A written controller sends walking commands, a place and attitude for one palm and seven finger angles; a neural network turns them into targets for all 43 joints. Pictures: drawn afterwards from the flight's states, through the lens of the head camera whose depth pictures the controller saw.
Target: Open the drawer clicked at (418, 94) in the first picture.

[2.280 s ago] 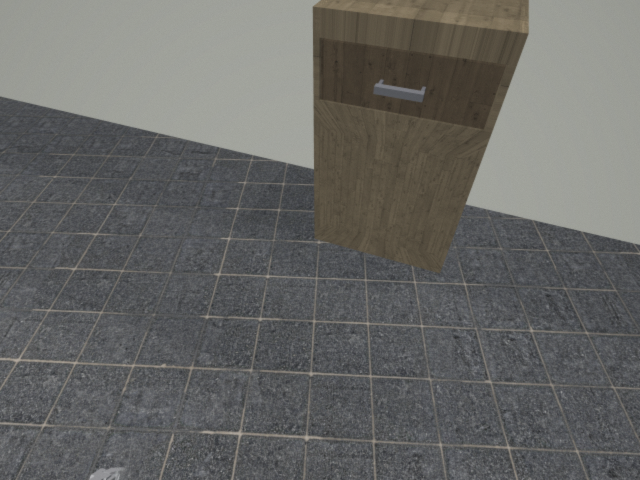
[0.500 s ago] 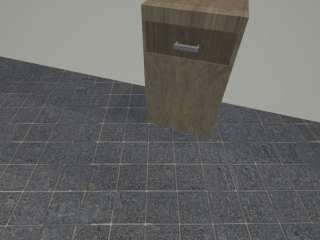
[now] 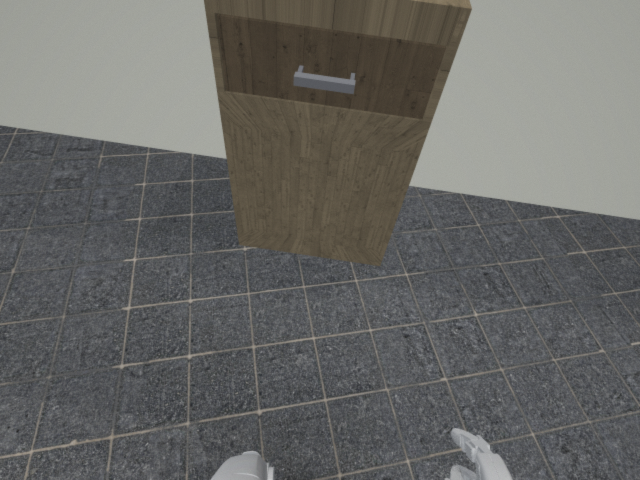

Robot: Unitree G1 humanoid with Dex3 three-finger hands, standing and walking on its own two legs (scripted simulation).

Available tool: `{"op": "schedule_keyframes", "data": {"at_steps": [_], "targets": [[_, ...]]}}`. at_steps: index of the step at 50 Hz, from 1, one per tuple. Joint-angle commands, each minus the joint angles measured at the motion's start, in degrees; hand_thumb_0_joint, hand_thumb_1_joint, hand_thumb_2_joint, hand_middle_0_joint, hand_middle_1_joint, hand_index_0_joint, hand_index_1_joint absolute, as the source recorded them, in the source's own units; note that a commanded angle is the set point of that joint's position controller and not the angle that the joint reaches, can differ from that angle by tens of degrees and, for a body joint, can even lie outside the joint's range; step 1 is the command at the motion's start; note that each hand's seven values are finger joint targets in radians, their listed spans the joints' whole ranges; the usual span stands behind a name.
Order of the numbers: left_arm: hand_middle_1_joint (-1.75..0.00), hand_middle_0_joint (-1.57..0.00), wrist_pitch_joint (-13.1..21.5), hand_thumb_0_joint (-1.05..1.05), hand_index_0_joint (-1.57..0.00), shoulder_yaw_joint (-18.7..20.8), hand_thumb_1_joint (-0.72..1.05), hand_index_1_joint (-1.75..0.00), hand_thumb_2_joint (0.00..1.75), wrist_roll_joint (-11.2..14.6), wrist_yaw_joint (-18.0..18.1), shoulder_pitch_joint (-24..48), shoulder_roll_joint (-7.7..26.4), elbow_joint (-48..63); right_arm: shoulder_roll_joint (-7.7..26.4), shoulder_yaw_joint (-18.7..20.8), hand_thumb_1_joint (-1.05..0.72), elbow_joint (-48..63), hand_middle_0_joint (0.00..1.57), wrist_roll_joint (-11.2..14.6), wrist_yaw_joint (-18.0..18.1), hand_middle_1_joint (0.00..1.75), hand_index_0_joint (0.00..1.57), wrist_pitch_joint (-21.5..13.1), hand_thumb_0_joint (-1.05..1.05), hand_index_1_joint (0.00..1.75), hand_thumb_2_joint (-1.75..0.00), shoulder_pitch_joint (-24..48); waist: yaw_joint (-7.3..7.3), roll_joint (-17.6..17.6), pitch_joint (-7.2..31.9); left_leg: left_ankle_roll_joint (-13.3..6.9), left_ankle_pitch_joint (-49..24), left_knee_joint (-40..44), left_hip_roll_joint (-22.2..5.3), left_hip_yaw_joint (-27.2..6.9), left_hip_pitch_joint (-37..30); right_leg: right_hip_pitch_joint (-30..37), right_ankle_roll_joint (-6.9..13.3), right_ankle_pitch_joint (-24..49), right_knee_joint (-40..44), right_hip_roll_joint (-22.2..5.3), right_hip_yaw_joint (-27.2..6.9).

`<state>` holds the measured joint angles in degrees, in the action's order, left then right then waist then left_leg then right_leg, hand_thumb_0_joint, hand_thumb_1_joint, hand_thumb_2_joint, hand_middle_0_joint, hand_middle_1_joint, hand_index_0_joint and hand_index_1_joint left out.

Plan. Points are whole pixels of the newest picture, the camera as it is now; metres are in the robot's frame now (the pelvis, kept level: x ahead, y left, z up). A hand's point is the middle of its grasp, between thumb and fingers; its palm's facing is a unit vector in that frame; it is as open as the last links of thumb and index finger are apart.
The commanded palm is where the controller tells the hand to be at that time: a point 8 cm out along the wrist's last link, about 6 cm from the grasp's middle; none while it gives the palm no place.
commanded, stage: walk to a spot facing it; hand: left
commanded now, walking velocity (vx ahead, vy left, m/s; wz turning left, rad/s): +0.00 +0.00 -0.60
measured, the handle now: (325, 78) +0.92 +0.09 +0.00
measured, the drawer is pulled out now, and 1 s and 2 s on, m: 0.00 0.00 0.00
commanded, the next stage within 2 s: turn to face it in 0.20 s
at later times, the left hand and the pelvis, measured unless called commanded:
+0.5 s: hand (251, 356) +0.30 +0.13 -0.13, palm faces -0.28 -0.93 -0.25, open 7.4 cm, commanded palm none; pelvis +0.10 +0.00 +0.01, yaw -13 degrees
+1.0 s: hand (177, 453) +0.16 +0.21 -0.15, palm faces -0.05 -0.96 -0.27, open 7.3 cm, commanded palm none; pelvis +0.14 +0.01 +0.02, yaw -6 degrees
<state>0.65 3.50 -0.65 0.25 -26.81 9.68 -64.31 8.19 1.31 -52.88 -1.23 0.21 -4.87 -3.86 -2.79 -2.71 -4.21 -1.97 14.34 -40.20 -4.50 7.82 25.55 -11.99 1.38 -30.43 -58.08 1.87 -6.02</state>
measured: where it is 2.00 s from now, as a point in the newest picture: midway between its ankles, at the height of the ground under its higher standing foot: (323, 434)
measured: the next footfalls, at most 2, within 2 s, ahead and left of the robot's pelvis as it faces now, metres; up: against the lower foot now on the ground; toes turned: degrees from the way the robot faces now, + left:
right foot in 0.40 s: +0.15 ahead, -0.13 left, +0.00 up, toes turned -16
left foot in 0.64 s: +0.19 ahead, +0.12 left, +0.00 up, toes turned -4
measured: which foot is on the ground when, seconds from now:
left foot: down 0.00-0.40, up 0.42-0.62, down 0.64-1.00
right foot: up 0.00-0.38, down 0.40-1.00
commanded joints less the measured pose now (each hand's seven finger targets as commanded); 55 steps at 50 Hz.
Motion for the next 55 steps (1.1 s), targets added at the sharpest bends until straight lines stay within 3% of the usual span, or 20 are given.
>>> {"op": "schedule_keyframes", "data": {"at_steps": [1,3,5,15,17,18,19,20,22,25,30,33,34,39,41,44,48,52,53,55], "targets": [[-0.3,-0.2,0.9,0.0,-0.2,1.5,0.9,-0.3,0.9,-1.0,-1.4,5.0,3.5,8.3,8.6,2.1,-0.9,-1.2,0.2,0.2,1.4,0.3,0.2,0.4,0.0,0.3,-0.9,-10.7,3.31,11.1,0.1,-6.3,0.4,26.4,-19.7,-19.3,-11.2,-21.9,-0.5,6.8,-19.4,-6.6,5.0],[-0.3,-0.2,-1.0,0.0,-0.2,1.6,0.9,-0.3,0.9,-1.2,-1.8,3.3,2.1,8.5,7.6,1.9,-0.9,-1.2,0.2,-0.1,1.6,0.3,0.2,0.3,0.0,0.3,-0.9,-9.0,1.15,10.5,1.6,-5.4,-6.4,25.6,-16.7,-9.6,-6.9,-17.8,-1.5,8.9,-14.7,-7.2,6.6],[-0.3,-0.2,-2.2,0.0,-0.2,1.8,0.9,-0.3,0.9,-1.0,-2.0,4.6,2.1,9.9,8.4,2.2,-0.9,-1.1,0.2,-0.1,1.7,0.3,0.2,0.5,0.0,0.3,-0.9,-8.1,0.75,10.7,2.0,-5.7,-9.0,25.6,-15.9,-5.2,-6.9,-17.2,-2.2,10.1,-8.4,-7.5,8.0],[-0.3,-0.2,-2.6,0.0,-0.2,1.6,0.9,-0.3,0.9,-1.3,-2.1,19.6,4.2,18.1,13.1,3.9,-0.9,-0.4,0.2,-0.7,0.8,0.3,0.2,2.7,0.0,0.3,-0.9,-12.0,4.53,9.2,3.1,-5.1,-18.8,18.9,-18.0,1.6,-15.4,-12.2,-2.4,12.0,14.9,-5.8,11.7],[-0.3,-0.2,-1.7,0.0,-0.2,1.3,0.9,-0.3,0.9,-1.5,-1.4,16.7,5.0,17.1,13.0,3.5,-0.9,-1.0,0.2,-0.7,0.7,0.3,0.2,3.2,0.0,0.3,-0.9,-12.7,2.76,7.8,4.7,-2.9,-21.9,11.8,-16.0,2.6,-14.3,-4.1,-1.6,16.5,24.0,-3.8,13.0],[-0.3,-0.2,-0.9,0.0,-0.2,1.4,0.9,-0.3,0.9,-1.6,-1.0,12.5,7.1,15.6,12.3,3.2,-0.9,-1.0,0.2,-0.3,0.4,0.3,0.2,3.3,0.0,0.3,-0.9,-12.8,0.47,3.6,7.1,-0.3,-20.4,3.5,-13.2,4.7,-10.4,4.7,-0.7,24.1,30.2,-5.3,11.1],[-0.3,-0.2,0.1,0.0,-0.2,2.3,0.9,-0.3,0.9,-1.9,0.0,8.8,13.0,14.4,8.5,2.1,-0.9,-0.3,0.2,0.2,0.1,0.3,0.2,3.5,0.0,0.3,-0.9,-15.0,-0.47,-10.4,12.0,3.5,-1.9,-10.5,-6.5,8.6,2.2,17.2,4.0,40.2,33.3,-18.8,-4.4],[-0.3,-0.2,0.3,0.0,-0.2,2.0,0.9,-0.3,0.9,-0.5,0.4,5.3,15.4,12.8,7.5,1.5,-0.9,0.7,0.2,0.6,0.7,0.3,0.2,4.1,0.0,0.3,-0.9,-12.4,-1.64,-10.7,13.9,4.7,22.4,-18.4,-1.9,1.8,4.8,15.6,10.5,60.0,33.7,-26.4,-10.4],[-0.3,-0.2,0.5,0.0,-0.2,1.4,0.9,-0.3,0.9,-0.7,1.3,11.9,13.7,13.2,7.1,1.1,-0.9,-1.0,0.2,0.6,1.2,0.3,0.2,5.2,0.0,0.3,-0.9,-13.2,1.05,-9.1,12.2,4.5,20.3,-22.4,-2.6,-5.1,3.4,9.5,11.6,52.1,35.0,-23.7,-6.8],[-0.3,-0.2,0.1,0.0,-0.2,-0.2,0.9,-0.3,0.9,-0.8,1.4,20.1,10.4,13.8,6.0,0.8,-0.9,-4.7,0.2,0.4,1.0,0.3,0.2,5.9,0.0,0.3,-0.9,-17.0,4.72,-4.7,7.6,4.7,13.0,-15.0,-2.4,-4.8,-3.4,-0.7,8.2,39.1,37.2,-18.4,3.7],[-0.3,-0.2,-0.6,0.0,-0.2,-0.4,0.9,-0.3,0.9,0.2,1.4,19.2,8.4,10.6,4.1,0.1,-0.9,-7.8,0.2,0.4,0.8,0.3,0.2,5.1,0.0,0.3,-0.9,-20.8,4.77,-3.6,5.1,4.8,-1.2,9.8,-0.8,-2.0,-13.6,-3.6,3.6,24.1,34.4,-14.6,8.5],[-0.3,-0.2,-1.7,0.0,-0.2,-0.6,0.9,-0.3,0.9,0.7,1.1,16.5,3.9,10.1,8.9,0.8,-0.9,-7.1,0.2,0.0,1.0,0.3,0.2,4.2,0.0,0.3,-0.9,-17.6,2.31,14.7,0.5,-0.6,-7.6,22.6,-9.8,-16.2,-5.7,-2.8,-2.9,12.3,27.7,-6.6,12.7],[-0.3,-0.2,-1.8,0.0,-0.2,-0.5,0.9,-0.3,0.9,0.4,1.2,17.2,3.8,9.5,8.8,0.9,-0.9,-7.0,0.2,0.0,1.3,0.3,0.2,4.1,0.0,0.3,-0.9,-15.9,2.44,17.9,-1.2,-2.0,-7.2,25.3,-9.9,-18.4,-3.7,-1.6,-3.2,12.2,25.4,-5.8,13.1],[-0.3,-0.2,-1.0,0.0,-0.2,-0.4,0.9,-0.3,0.9,0.3,1.4,12.9,3.3,7.4,7.4,1.8,-0.9,-7.2,0.2,0.4,2.0,0.3,0.2,3.8,0.0,0.3,-0.9,-15.6,2.1,12.9,5.0,-3.4,-25.4,19.4,-8.3,-15.0,-15.5,-2.5,-2.9,14.2,27.9,-6.2,11.3],[-0.3,-0.2,-0.5,0.0,-0.2,-0.4,0.9,-0.3,0.9,0.1,1.5,11.1,3.7,6.0,7.2,2.1,-0.9,-7.4,0.2,0.7,1.8,0.3,0.2,3.9,0.0,0.3,-0.9,-15.3,2.27,7.7,6.4,-1.9,-27.1,16.3,-6.5,-12.9,-15.4,1.0,-2.4,23.9,30.9,-7.6,10.7],[-0.3,-0.2,-0.1,0.0,-0.2,0.1,0.9,-0.3,0.9,-0.1,2.0,10.0,5.9,5.5,6.2,2.0,-0.9,-6.8,0.2,0.7,1.4,0.3,0.2,4.6,0.0,0.3,-0.9,-15.2,3.0,-2.7,7.2,1.3,-19.7,11.7,-2.2,-7.4,-11.4,5.6,-0.6,36.1,31.3,-12.9,8.3],[-0.3,-0.2,-0.7,0.0,-0.2,0.6,0.9,-0.3,0.9,-0.4,2.1,9.9,8.7,6.0,5.5,1.7,-0.9,-5.4,0.2,0.6,0.9,0.3,0.2,5.6,0.0,0.3,-0.9,-12.6,2.86,-6.3,4.5,2.5,-9.1,7.2,0.7,-4.7,-9.1,2.7,2.3,33.6,33.5,-17.7,6.3],[-0.3,-0.2,-1.1,0.0,-0.2,-0.3,0.9,-0.3,0.9,-0.4,1.8,10.9,7.4,5.6,6.3,1.1,-0.9,-5.9,0.2,0.1,0.5,0.3,0.2,5.6,0.0,0.3,-0.9,-12.7,4.07,-0.6,3.9,1.4,-5.0,11.2,-0.5,-7.7,-13.7,-3.5,-0.5,13.1,33.8,-13.4,9.3],[-0.3,-0.2,-1.2,0.0,-0.2,-0.5,0.9,-0.3,0.9,-0.5,1.4,11.5,7.0,5.7,7.4,1.2,-0.9,-6.1,0.2,-0.2,0.4,0.3,0.2,5.4,0.0,0.3,-0.9,-13.2,4.29,2.4,1.8,0.4,2.0,15.1,-1.8,-10.8,-12.4,-5.0,-1.6,3.9,32.8,-10.7,10.9],[-0.3,-0.2,-1.1,0.0,-0.2,-1.0,0.9,-0.3,0.9,-0.7,0.7,11.8,4.9,5.8,10.8,1.9,-0.9,-6.7,0.2,-0.5,0.6,0.3,0.2,4.9,0.0,0.3,-0.9,-14.6,5.05,12.3,-1.3,-3.2,19.7,26.9,-7.6,-23.5,-11.1,-9.1,-2.7,1.8,23.3,-5.4,13.9]]}}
